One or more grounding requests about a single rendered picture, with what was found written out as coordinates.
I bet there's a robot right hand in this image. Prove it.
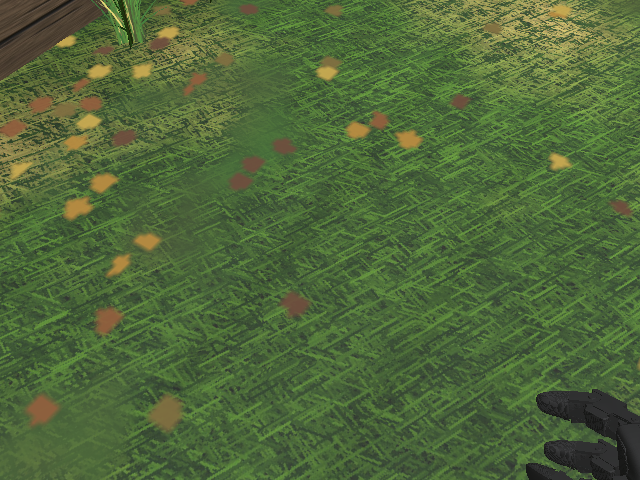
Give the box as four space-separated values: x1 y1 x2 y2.
526 389 640 480

